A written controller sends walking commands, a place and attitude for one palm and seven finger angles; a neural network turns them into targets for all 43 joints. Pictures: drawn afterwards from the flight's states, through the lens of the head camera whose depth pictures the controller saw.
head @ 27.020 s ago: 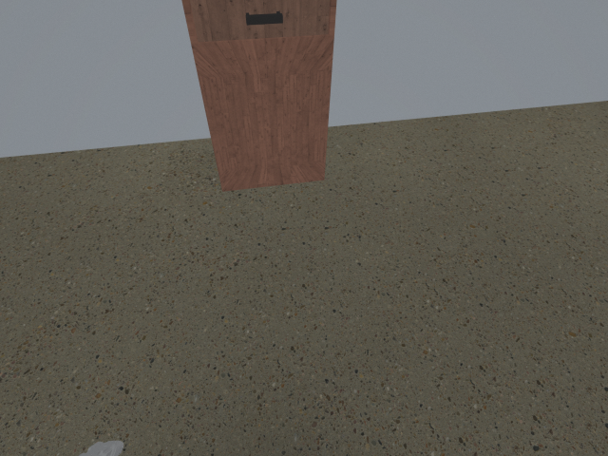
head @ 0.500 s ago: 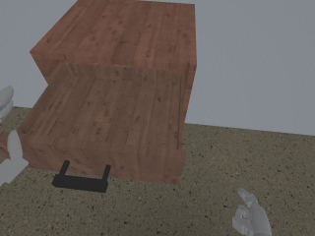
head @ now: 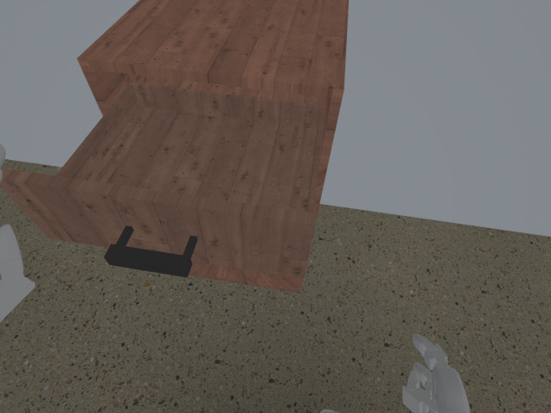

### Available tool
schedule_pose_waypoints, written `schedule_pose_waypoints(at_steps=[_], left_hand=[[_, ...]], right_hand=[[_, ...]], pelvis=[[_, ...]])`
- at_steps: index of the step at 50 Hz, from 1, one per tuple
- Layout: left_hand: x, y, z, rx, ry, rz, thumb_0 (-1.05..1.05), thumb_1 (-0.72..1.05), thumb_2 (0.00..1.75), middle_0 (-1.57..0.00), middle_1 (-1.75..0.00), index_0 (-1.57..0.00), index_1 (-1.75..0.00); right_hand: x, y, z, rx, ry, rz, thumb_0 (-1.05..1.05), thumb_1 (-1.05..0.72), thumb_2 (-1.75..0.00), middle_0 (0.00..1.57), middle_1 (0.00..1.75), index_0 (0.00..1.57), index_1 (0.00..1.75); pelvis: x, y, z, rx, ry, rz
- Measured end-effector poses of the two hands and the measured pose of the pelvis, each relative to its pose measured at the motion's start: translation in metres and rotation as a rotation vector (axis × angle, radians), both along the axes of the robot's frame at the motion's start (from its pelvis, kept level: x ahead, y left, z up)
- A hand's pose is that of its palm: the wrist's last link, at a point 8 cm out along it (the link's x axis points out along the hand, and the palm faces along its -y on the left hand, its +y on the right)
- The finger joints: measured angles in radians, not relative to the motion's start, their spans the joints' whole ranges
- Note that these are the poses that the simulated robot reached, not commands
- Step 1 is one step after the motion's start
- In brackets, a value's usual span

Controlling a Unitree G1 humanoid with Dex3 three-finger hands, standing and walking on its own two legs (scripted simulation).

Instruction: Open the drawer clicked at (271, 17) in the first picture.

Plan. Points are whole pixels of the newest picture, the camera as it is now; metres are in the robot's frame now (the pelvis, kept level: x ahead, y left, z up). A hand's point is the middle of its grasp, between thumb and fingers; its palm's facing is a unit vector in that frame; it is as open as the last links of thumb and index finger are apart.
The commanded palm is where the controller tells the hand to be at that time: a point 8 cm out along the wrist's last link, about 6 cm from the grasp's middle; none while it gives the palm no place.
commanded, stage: step back with the hand held close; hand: left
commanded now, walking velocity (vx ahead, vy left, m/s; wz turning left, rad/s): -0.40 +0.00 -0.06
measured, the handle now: (154, 248) +0.34 +0.20 +0.03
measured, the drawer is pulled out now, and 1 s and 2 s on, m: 0.29 0.29 0.29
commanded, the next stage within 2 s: stop stepping back and stand still in 0.44 s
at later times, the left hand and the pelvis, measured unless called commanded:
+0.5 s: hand out of the picture +0.08 +0.22 +0.21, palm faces +0.39 -0.80 -0.46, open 7.4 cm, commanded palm +0.01 +0.27 +0.22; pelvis -0.13 -0.01 +0.00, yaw -3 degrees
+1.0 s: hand out of the picture -0.04 +0.23 +0.21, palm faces +0.37 -0.82 -0.43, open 7.4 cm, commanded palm -0.11 +0.27 +0.22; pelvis -0.25 +0.00 +0.00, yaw -3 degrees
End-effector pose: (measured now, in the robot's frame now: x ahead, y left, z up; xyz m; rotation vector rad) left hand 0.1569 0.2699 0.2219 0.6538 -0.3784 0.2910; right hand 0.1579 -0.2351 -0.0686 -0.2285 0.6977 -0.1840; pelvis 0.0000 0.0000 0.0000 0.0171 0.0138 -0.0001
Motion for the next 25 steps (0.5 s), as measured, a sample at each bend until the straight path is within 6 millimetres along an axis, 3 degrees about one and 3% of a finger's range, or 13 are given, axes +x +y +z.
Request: schedule_pose_waypoints(at_steps=[5, 9, 14, 19, 25], left_hand=[[-0.018, -0.006, 0.002, -0.033, -0.052, 0.011, 0.01, 0.88, 0.9, -0.22, -0.31, -0.22, -0.3], [-0.033, -0.007, -0.002, -0.074, -0.038, -0.018, 0.01, 0.88, 0.9, -0.22, -0.31, -0.22, -0.3], [-0.063, 0.003, -0.01, -0.051, -0.016, -0.057, 0.01, 0.88, 0.89, -0.22, -0.31, -0.22, -0.3], [-0.092, 0.011, -0.002, -0.051, -0.035, -0.024, 0.01, 0.88, 0.89, -0.22, -0.31, -0.22, -0.31], [-0.119, -0.006, 0.005, -0.061, -0.07, -0.034, 0.01, 0.89, 0.9, -0.22, -0.3, -0.21, -0.3]], right_hand=[[-0.009, 0.0, -0.005, 0.035, -0.011, 0.038, 0.01, -0.9, -0.9, 0.2, 0.3, 0.2, 0.3], [-0.027, 0.001, 0.001, 0.032, 0.015, 0.038, 0.01, -0.9, -0.9, 0.2, 0.3, 0.2, 0.3], [-0.054, 0.005, 0.01, -0.027, -0.002, 0.046, 0.01, -0.9, -0.9, 0.2, 0.3, 0.2, 0.3], [-0.089, 0.013, 0.009, 0.003, 0.001, 0.029, 0.01, -0.9, -0.9, 0.2, 0.3, 0.2, 0.3], [-0.133, 0.013, -0.002, 0.075, -0.002, 0.048, 0.01, -0.9, -0.9, 0.2, 0.3, 0.2, 0.3]], pelvis=[[-0.022, -0.007, -0.003, -0.013, -0.001, 0.0], [-0.043, -0.004, 0.002, 0.005, -0.002, 0.017], [-0.071, 0.005, -0.002, -0.006, 0.011, 0.031], [-0.097, 0.004, 0.005, -0.033, -0.008, 0.001], [-0.132, -0.007, 0.002, -0.046, -0.01, -0.046]])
